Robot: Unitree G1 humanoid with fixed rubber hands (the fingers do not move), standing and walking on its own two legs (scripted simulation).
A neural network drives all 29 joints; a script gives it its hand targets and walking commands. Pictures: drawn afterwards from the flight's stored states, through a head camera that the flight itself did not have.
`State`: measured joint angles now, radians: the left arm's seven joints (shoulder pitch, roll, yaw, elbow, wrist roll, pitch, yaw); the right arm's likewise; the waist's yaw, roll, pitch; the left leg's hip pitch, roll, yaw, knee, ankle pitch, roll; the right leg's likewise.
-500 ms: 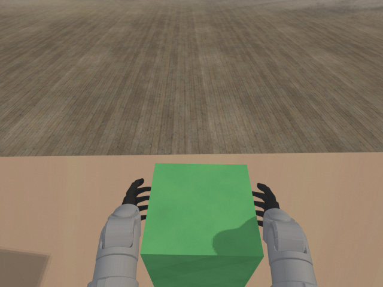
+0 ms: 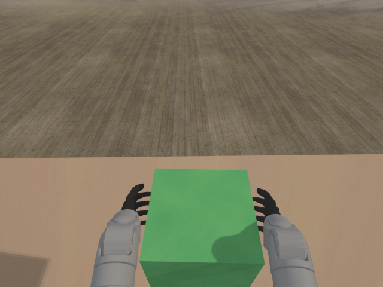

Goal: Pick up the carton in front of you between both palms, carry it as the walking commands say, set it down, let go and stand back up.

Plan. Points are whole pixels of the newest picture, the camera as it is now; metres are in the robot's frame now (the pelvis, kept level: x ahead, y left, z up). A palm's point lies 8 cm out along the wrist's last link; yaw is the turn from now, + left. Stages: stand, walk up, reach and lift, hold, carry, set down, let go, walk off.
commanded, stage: hold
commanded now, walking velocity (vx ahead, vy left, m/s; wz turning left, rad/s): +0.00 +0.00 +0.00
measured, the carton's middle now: (199, 235) +0.29 +0.00 -0.04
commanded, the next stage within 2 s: carry in 0.08 s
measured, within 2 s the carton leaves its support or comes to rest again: neither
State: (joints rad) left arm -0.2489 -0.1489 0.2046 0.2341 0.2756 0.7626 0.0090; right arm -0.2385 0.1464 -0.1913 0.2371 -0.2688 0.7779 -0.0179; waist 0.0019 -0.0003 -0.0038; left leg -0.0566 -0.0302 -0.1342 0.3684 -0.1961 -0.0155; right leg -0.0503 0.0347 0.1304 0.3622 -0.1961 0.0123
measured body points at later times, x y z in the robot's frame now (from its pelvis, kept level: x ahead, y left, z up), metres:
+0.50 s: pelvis +0.10 +0.00 -0.02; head +0.08 +0.00 +0.43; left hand +0.38 +0.16 +0.05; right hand +0.38 -0.15 +0.05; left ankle +0.02 +0.13 -0.74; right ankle +0.02 -0.12 -0.75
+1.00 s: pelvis +0.39 -0.01 -0.03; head +0.39 -0.01 +0.42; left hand +0.67 +0.13 +0.05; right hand +0.66 -0.17 +0.05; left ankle +0.17 +0.09 -0.73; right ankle +0.51 -0.08 -0.75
